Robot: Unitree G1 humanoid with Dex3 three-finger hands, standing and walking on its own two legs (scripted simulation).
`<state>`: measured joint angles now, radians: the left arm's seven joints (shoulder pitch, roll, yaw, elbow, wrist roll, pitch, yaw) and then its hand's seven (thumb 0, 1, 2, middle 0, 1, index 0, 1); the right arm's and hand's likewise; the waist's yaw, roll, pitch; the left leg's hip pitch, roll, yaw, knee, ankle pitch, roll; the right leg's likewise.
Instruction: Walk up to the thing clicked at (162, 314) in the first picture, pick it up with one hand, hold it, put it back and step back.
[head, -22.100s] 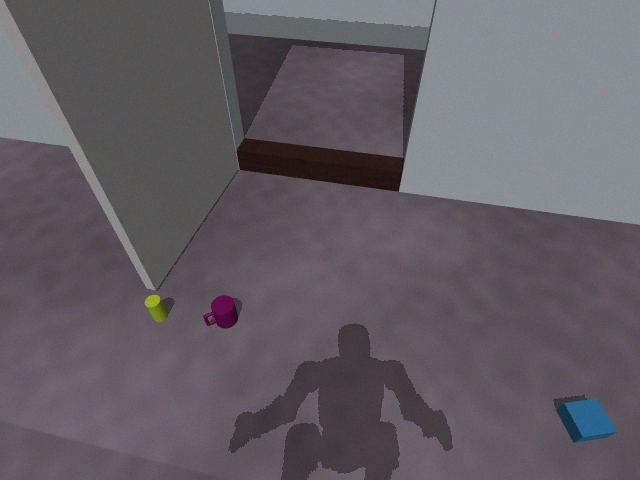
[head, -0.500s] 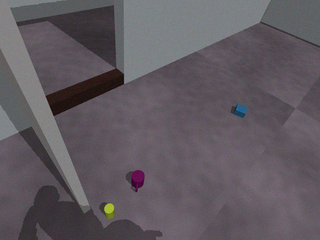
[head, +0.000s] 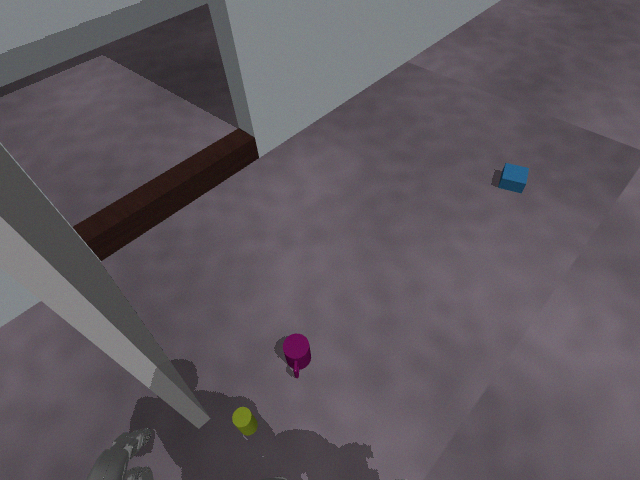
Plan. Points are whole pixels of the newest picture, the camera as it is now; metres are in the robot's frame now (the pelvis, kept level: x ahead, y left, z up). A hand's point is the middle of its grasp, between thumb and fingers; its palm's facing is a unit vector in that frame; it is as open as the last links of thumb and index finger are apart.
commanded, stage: walk up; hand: left
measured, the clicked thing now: (245, 421) +0.39 +0.25 -0.71
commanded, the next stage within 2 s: stand in 0.86 s
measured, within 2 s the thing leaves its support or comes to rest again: neither
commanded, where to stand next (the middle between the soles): +0.00 -0.01 m, yaw +2 degrees
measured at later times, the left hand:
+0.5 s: hand out of the picture -0.03 +0.36 -0.17, palm faces +0.00 -0.94 -0.33, open 7.4 cm
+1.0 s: hand out of the picture +0.06 +0.24 -0.12, palm faces -0.07 -0.91 -0.40, open 7.4 cm
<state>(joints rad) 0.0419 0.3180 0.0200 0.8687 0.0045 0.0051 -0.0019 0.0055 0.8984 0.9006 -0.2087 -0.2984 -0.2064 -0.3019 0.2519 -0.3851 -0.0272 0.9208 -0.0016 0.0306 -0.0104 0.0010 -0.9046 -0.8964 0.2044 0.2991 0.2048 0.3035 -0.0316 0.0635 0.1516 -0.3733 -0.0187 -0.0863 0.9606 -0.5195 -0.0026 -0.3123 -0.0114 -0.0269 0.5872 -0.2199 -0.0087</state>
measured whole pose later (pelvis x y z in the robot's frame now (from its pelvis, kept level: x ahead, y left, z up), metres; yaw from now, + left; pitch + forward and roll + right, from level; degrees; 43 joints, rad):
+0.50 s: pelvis -0.05 +0.07 +0.01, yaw +1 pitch -3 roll -1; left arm 0.27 0.48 0.06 0.99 0.02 0.08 -0.02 0.01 0.90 0.90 -0.20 -0.30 -0.20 -0.30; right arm 0.28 -0.34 -0.06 0.89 -0.02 -0.07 -0.01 0.00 -0.90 -0.90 0.21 0.30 0.21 0.30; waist 0.01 -0.11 0.07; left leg -0.19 -0.02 0.03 0.49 -0.26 0.05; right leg -0.41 0.07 0.19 1.08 -0.30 0.01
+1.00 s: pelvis -0.03 -0.01 +0.01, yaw -1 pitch -3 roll +2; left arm 0.19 0.33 0.00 0.94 0.02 -0.02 -0.01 0.01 0.90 0.90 -0.21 -0.30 -0.20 -0.30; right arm 0.25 -0.39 -0.04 0.92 -0.01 0.02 0.02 0.00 -0.91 -0.90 0.20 0.30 0.20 0.30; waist -0.01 0.06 0.10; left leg -0.27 0.00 -0.05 0.77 -0.50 0.05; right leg -0.29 0.01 0.01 0.51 -0.17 -0.04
